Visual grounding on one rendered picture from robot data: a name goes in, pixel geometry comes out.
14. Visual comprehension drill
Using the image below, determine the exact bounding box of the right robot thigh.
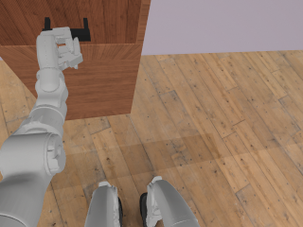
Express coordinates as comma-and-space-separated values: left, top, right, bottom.
147, 180, 201, 227

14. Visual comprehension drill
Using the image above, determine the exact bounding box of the robot left hand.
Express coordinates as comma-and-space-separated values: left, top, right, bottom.
36, 26, 83, 71

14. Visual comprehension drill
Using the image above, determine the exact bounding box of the left robot upper arm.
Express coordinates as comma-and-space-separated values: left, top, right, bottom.
0, 131, 66, 227

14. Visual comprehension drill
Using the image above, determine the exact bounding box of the handle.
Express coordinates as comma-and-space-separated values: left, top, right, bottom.
42, 17, 91, 42

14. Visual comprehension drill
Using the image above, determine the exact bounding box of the drawer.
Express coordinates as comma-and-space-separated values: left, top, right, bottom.
0, 0, 142, 46

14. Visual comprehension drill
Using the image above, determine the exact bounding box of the left robot forearm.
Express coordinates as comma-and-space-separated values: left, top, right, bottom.
0, 67, 68, 176

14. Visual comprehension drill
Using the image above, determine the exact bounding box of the cabinet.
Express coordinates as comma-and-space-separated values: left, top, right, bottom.
0, 0, 151, 121

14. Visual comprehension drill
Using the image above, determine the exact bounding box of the robot left shin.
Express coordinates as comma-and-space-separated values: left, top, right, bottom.
92, 181, 120, 227

